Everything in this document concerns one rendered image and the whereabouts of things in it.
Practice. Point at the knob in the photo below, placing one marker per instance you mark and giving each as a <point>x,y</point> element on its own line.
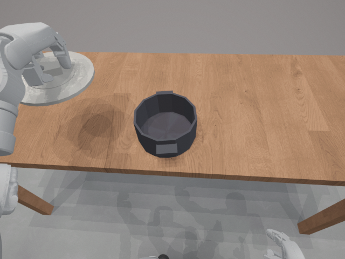
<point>51,65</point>

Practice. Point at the robot left forearm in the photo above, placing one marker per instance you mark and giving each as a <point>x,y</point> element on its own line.
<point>15,54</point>

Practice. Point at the table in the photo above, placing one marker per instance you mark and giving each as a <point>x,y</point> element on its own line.
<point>260,117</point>

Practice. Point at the robot left hand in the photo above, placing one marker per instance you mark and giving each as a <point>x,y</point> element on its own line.
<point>39,36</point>

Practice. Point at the robot right hand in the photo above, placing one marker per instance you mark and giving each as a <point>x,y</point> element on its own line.
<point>290,250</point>

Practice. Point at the pot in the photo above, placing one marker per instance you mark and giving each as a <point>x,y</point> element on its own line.
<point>165,124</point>

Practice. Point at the left robot upper arm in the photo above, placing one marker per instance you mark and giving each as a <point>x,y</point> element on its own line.
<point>8,191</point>

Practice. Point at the lid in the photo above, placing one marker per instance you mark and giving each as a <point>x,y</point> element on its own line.
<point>64,87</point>

